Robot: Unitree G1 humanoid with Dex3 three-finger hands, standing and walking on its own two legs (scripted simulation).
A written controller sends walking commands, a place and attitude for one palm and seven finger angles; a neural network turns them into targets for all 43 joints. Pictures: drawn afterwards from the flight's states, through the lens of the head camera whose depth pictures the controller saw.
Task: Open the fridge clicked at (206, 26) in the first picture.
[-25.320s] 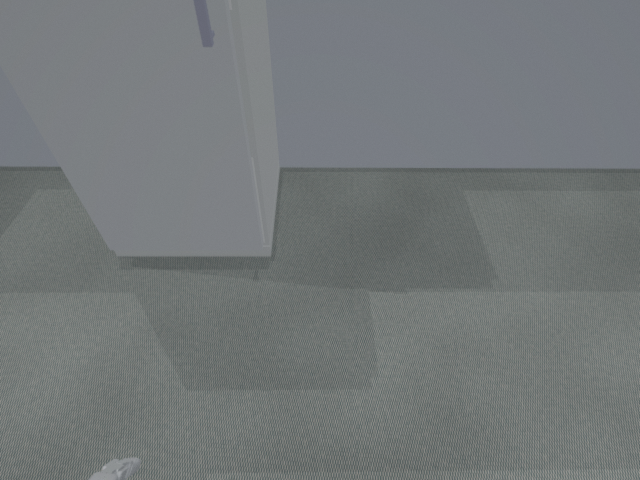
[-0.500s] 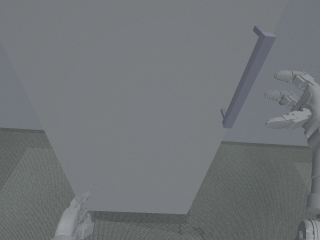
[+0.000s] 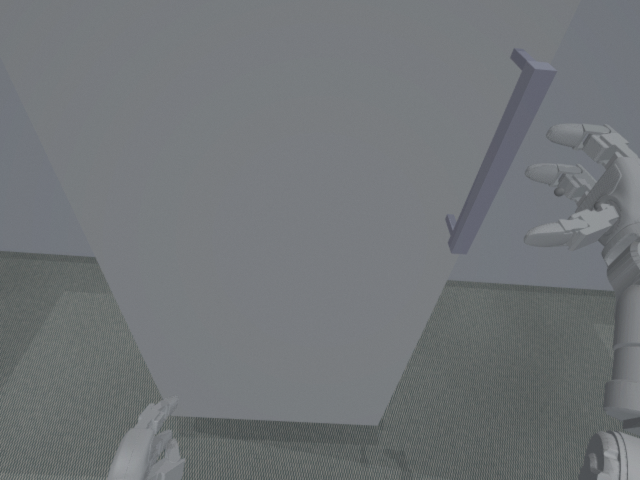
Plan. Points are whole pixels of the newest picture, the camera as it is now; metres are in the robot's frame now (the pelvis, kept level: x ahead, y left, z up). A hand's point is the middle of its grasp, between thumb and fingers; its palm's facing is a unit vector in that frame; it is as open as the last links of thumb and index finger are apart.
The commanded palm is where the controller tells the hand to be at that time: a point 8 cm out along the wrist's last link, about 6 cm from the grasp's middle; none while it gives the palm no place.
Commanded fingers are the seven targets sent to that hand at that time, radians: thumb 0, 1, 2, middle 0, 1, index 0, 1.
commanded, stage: move the hooked fingers beside the handle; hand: right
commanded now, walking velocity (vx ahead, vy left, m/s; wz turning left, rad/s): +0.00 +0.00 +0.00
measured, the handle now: (485, 163) +0.43 -0.15 +0.24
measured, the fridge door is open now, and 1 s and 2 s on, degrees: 0 0 0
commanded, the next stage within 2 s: none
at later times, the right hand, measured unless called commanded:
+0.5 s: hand (553, 194) +0.38 -0.22 +0.24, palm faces +0.03 +1.00 -0.05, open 14.0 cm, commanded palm +0.34 -0.27 +0.24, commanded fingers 0.00 0.50 -0.30 0.30 1.20 0.30 1.20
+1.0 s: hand (544, 212) +0.34 -0.19 +0.24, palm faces +0.00 +1.00 -0.05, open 14.0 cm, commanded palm +0.32 -0.25 +0.25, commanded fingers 0.00 0.50 -0.30 0.30 1.20 0.30 1.20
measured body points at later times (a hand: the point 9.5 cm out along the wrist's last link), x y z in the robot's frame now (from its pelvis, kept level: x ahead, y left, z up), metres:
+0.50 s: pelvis +0.00 +0.00 +0.00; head -0.02 +0.03 +0.45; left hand +0.19 +0.23 -0.08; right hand +0.37 -0.27 +0.24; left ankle +0.01 +0.11 -0.74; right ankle -0.02 -0.12 -0.74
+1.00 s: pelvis +0.00 +0.00 +0.00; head -0.02 +0.03 +0.45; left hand +0.19 +0.23 -0.08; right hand +0.34 -0.25 +0.24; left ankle +0.01 +0.11 -0.74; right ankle -0.02 -0.12 -0.74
